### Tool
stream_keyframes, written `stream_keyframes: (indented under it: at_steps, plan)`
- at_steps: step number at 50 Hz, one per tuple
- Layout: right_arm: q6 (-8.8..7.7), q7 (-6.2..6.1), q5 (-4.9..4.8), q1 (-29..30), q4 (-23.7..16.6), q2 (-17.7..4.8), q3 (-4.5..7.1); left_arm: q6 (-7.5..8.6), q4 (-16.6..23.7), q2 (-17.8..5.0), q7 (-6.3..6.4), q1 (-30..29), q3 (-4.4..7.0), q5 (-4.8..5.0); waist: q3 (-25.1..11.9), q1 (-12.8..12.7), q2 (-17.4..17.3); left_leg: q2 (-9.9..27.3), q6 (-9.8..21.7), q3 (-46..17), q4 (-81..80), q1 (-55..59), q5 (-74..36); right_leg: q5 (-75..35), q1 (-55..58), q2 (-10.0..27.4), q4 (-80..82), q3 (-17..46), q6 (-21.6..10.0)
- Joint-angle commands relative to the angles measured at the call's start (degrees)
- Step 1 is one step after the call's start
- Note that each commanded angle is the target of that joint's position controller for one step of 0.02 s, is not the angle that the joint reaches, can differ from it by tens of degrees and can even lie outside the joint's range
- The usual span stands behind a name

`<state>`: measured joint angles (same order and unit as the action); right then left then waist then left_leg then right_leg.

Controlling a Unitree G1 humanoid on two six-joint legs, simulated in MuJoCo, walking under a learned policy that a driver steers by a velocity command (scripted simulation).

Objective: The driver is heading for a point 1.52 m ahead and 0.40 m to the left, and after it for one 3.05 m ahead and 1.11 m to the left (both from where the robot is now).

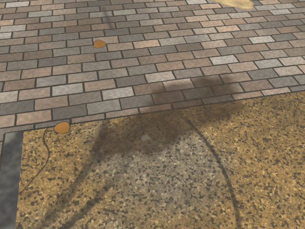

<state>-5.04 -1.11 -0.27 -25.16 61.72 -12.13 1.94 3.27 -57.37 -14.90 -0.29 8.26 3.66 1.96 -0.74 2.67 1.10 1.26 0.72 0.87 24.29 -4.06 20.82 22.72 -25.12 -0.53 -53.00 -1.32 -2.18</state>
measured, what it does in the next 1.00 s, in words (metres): walks ahead: right foot, then left foot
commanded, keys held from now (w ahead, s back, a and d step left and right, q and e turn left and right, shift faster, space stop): w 1.00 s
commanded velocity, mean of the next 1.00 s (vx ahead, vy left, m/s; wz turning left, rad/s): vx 0.47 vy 0.00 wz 0.00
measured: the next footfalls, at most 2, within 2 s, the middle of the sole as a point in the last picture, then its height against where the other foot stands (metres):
right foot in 0.28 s outside the picture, level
left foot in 0.80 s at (126, 216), level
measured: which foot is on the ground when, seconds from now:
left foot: down 0.00-0.28, up 0.30-0.78, down 0.80-1.00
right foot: up 0.00-0.26, down 0.28-0.82, up 0.84-1.00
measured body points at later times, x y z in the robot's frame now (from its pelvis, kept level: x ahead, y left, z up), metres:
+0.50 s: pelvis +0.23 -0.07 +0.01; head +0.24 -0.07 +0.46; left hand +0.27 +0.20 -0.13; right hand +0.33 -0.34 -0.12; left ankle +0.26 +0.10 -0.65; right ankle +0.24 -0.15 -0.74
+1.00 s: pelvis +0.51 +0.01 +0.00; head +0.54 +0.02 +0.45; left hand +0.59 +0.28 -0.14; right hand +0.58 -0.25 -0.12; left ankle +0.55 +0.09 -0.74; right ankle +0.49 -0.15 -0.65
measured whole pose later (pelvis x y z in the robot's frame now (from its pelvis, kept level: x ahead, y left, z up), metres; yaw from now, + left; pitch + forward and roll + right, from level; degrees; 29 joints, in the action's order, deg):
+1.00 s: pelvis +0.51 +0.01 +0.00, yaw +0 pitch +1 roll +0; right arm -6.0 1.9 0.4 -14.3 52.4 -13.4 3.3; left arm 5.0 -55.9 -16.3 0.2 12.0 3.1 1.4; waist 2.1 0.9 2.1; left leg -2.6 4.2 4.2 21.4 -14.3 7.9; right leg 17.2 -29.3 5.3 -65.0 1.5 -3.0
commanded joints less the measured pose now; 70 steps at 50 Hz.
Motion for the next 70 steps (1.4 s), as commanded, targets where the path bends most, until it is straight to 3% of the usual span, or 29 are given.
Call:
stream_keyframes:
  at_steps: [1, 5, 9, 11, 13, 14, 15, 16, 17, 19, 21, 24, 30, 35, 38, 40, 41, 42, 43, 44, 45, 47, 52, 58, 64, 66, 68, 69, 70]
  plan:
    - [-0.91, 0.4, -0.17, -4.18, -1.37, -7.13, 1.17, 2.6, 6.18, -4.09, -0.85, -11.34, 0.68, -0.31, 8.52, 1.38, -7.04, 16.13, 9.82, -18.64, -16.37, 13.9, -9.05, -4.88, -26.67, 5.28, -2.62, 1.78, -0.23]
    - [0.16, -0.17, 0.37, -4.88, -2.27, -7.52, 1.22, 2.29, 8.26, 0.07, -2.05, -16.91, -0.92, -0.38, 8.34, 2.59, -8.55, 11.07, 8.2, -8.1, -17.79, 5.39, -16.61, -14.8, -14.37, 3.08, 10.8, -2.29, 1.32]
    - [0.14, -0.15, -0.62, -5.64, -2.24, -10.09, 2.23, 1.76, 10.24, -2.14, -2.58, -19.28, -1.06, 0.03, 9.52, 1.61, -10.25, 13.18, 8.16, -6.45, -18.22, 2.24, -19.48, -17.07, -5.43, 1.94, 18.42, -2.78, 0.01]
    - [0.32, -0.1, -0.93, -4.18, -2.59, -10.99, 2.71, 1.81, 10.19, -4.87, -2.55, -16.14, -0.06, -0.02, 7.48, -1.51, -10.87, 14.37, 6.98, -5.27, -13.68, 4.04, -31.91, -16.6, 0.58, 0.71, 20.84, -3.0, -1.82]
    - [0.69, -0.2, -0.66, -2.72, -3.25, -10.65, 2.66, 1.59, 6.19, -8.78, -1.9, -2.07, 2.36, 0.14, -1.37, -8.74, -9.75, 11.32, 4.47, -1.04, 2.97, 1.58, -49.89, -16.7, 18.85, -2.02, 22.09, -4.53, -4.56]
    - [0.75, -0.26, 0.11, -1.86, -4.46, -10.05, 2.27, 1.34, 3.62, -11.55, -1.28, 8.26, 3.6, 0.04, -7.85, -13.12, -6.75, 9.14, 2.48, -0.01, 17.86, -9.76, -40.8, -14.49, 35.04, 4.44, 20.94, 3.03, -7.02]
    - [-0.11, -0.02, 0.04, -7.03, -6.24, -1.67, 0.12, 0.92, 1.86, -16.67, -1.06, 15.92, 4.45, -1.34, -18.22, -10.68, 10.92, -1.22, -1.4, 0.74, 41.68, -28.29, -5.66, 2.22, 51.09, 20.67, 29.44, 32.39, -15.89]
    - [-1.73, 0.21, -1.3, -4.32, -6.03, -3.48, 0.57, 1.21, 1.59, -12.63, -1.5, 13.98, 2.93, -1.13, -17.99, -10.87, 11.2, -2.28, -0.1, -8.35, 51.69, -33.59, 10.63, 7.47, 46.86, 22.67, 39.19, 45.37, -16.2]
    - [-2.54, 0.39, -2.95, 0.48, -8.03, -6.95, 1.82, 1.71, 2.48, -9.69, -1.65, 7.6, 1.85, -0.91, -8.14, -8.8, 9.57, 1.03, 1.25, -7.53, 55.14, -39.0, 7.35, 6.03, 38.54, 21.35, 39.96, 36.91, -13.82]
    - [-2.56, -0.32, -2.08, 4.48, -8.59, -7.53, 2.53, 2.51, 4.02, -5.53, -2.06, -0.64, 0.62, -1.51, -0.47, -4.7, 2.56, 6.3, 2.35, -5.07, 50.29, -34.65, -2.15, -5.71, 22.05, 16.81, 41.73, 22.46, -10.96]
    - [-0.87, -0.63, -1.39, 2.23, -8.15, -5.35, 2.83, 2.99, 3.55, -3.66, -2.19, -2.43, 0.05, -2.25, 0.63, -1.4, 4.4, 8.46, 2.45, -5.39, 45.73, -28.05, -5.39, -9.51, 13.95, 13.39, 44.52, 15.26, -9.87]
    - [0.3, -0.7, -0.82, 5.94, -10.15, -5.34, 3.2, 3.42, 1.72, -5.3, -1.07, 0.86, 0.15, -2.08, 3.6, -0.78, 3.41, 9.06, 1.0, -4.34, 39.52, -30.46, -8.84, -13.02, 10.9, 12.8, 47.87, 11.36, -11.41]
    - [-0.33, 0.73, -0.38, 20.5, -14.75, -4.58, 2.42, 2.82, 0.81, -7.92, 0.79, 7.46, 0.44, -1.59, 5.77, -4.47, 1.32, 6.79, -0.97, -1.68, 16.85, -33.77, -25.17, -18.81, 15.26, 11.51, 48.76, 5.95, -10.05]
    - [-0.67, 2.59, -1.03, 28.28, -17.79, -5.08, 1.68, 1.72, -1.14, -9.03, 1.01, 13.54, 0.93, -0.64, 6.97, -6.7, 0.89, 4.83, 0.24, -1.31, 7.71, -33.87, -23.53, -19.97, 24.35, 14.56, 45.02, 5.18, -9.09]
    - [-0.98, 3.24, -1.18, 26.11, -18.28, -7.44, 2.29, 0.75, -1.11, -10.22, 1.09, 13.2, 1.52, -0.65, 4.82, -4.15, 2.47, 2.86, 2.53, -0.25, 5.28, -28.52, -17.06, -30.3, 28.93, 16.3, 39.33, 5.28, -7.53]
    - [-1.01, 2.87, -1.07, 11.4, -14.09, -11.75, 4.65, 0.0, -0.39, -9.04, 0.98, 11.69, 1.03, -1.17, -4.54, 3.26, 2.35, -0.7, 5.54, 2.65, 4.3, -8.1, -16.32, -46.07, 25.67, 11.8, 21.02, 1.34, -4.94]
    - [-0.81, 2.27, -0.4, 0.77, -11.96, -16.41, 5.9, -0.01, 1.09, -6.48, 0.94, 13.1, -0.12, -2.41, -13.85, 5.91, -4.71, 10.0, 9.21, -9.74, 5.93, 10.06, -16.38, -31.33, 13.56, 8.1, 1.81, -1.53, -2.79]
    - [-0.73, 2.83, 0.2, -1.25, -10.69, -19.57, 6.23, 1.38, 1.28, 1.54, 0.41, 19.96, -2.23, -1.86, -19.95, 1.26, -19.96, 21.53, 18.24, -39.22, -3.66, 25.93, -3.01, 7.31, -8.35, -3.53, -16.47, 0.85, 0.43]
    - [-1.02, 3.03, -0.13, -0.12, -11.33, -13.66, 4.6, 2.83, 0.91, -5.13, 0.14, 16.1, -0.88, -0.26, -18.19, 3.22, -13.64, 20.63, 16.52, -42.54, -7.77, 24.66, 2.28, 10.09, -14.5, -0.81, -23.23, 8.56, -0.61]
    - [-1.28, 2.83, -0.19, 4.88, -12.21, -11.26, 3.81, 3.7, 2.63, -7.87, -0.05, 10.66, -0.13, 0.99, -10.24, 2.55, -10.74, 18.96, 13.97, -33.41, -8.03, 17.92, -1.36, 5.14, -18.12, 2.12, -24.11, 7.5, -1.7]
    - [-1.39, 2.78, 0.1, 9.46, -13.27, -10.21, 3.33, 3.98, 3.1, -7.66, 0.3, 7.81, -0.17, 0.74, -6.26, 0.93, -5.65, 16.96, 12.86, -26.24, -9.16, 9.87, -8.63, -0.35, -16.08, 5.29, -21.77, 6.1, -1.83]
    - [-1.69, 2.98, 1.09, 13.47, -13.53, -7.51, 2.54, 2.96, 2.88, -6.59, 0.64, 7.34, 0.42, -0.52, -2.62, -2.46, -4.6, 13.23, 11.64, -17.56, -12.35, -0.71, -16.96, -6.1, -10.07, 8.73, -15.64, 6.19, -1.59]
    - [-1.95, 2.05, 0.56, 9.7, -11.18, -9.55, 3.03, 0.71, 4.41, -4.12, 0.88, 3.54, 0.4, -1.39, 1.4, -3.24, -3.67, 12.04, 13.0, -10.76, -17.6, -3.88, -21.94, -13.48, -13.27, 9.79, -4.25, 5.04, 0.81]
    - [-1.06, 0.74, -0.08, 5.06, -9.1, -10.33, 3.02, 1.48, 7.77, -2.67, 0.01, -7.74, -0.07, -1.44, 4.26, -0.11, -4.3, 9.32, 10.56, -4.24, -19.11, -2.4, -20.46, -29.06, -12.82, 7.13, 15.18, 2.13, 1.97]
    - [0.42, 0.36, -0.75, 0.7, -6.15, -10.89, 3.56, 2.45, 11.28, -3.58, -1.62, -15.1, -0.33, -0.9, 6.51, 1.04, -4.53, 13.42, 10.06, -5.6, -14.19, 7.15, -24.25, -23.83, -13.66, 5.49, 23.38, 2.52, 0.04]
    - [0.98, 0.12, -0.93, 2.02, -6.39, -11.89, 3.97, 3.04, 11.02, -5.38, -1.92, -12.18, 0.35, -0.82, 4.69, -1.29, -5.73, 14.09, 9.19, -7.07, -10.4, 8.41, -30.29, -19.85, -8.03, 4.0, 25.14, 2.01, -0.89]
    - [1.43, 0.14, -0.74, 4.51, -7.36, -11.27, 3.6, 3.44, 7.12, -9.43, -1.37, 1.52, 2.61, -0.96, -3.71, -8.28, -5.71, 9.86, 6.87, -4.86, 4.34, 3.95, -42.61, -19.83, 12.36, 1.43, 26.31, -0.18, -3.15]
    - [1.4, 0.18, 0.13, 4.49, -8.97, -8.86, 2.51, 3.47, 5.02, -13.65, -0.74, 12.48, 3.86, -1.98, -12.89, -11.8, -0.88, 5.77, 4.62, -2.29, 21.44, -7.82, -29.55, -19.71, 30.81, 10.91, 23.8, 9.52, -6.61]
    - [0.35, 0.63, -0.28, -3.64, -9.24, -0.71, 0.42, 2.94, 3.57, -17.39, -0.79, 16.4, 4.66, -2.14, -20.75, -7.77, 14.82, -4.18, 0.62, -1.11, 41.5, -30.61, 7.92, -10.03, 50.17, 24.86, 29.4, 35.25, -15.07]
Keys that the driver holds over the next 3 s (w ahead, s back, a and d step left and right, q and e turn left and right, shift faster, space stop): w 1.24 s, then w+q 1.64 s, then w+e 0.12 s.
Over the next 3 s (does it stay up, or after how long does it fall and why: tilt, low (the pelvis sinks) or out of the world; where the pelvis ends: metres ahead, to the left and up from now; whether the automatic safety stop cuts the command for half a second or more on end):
stays up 1.48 0.34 -0.02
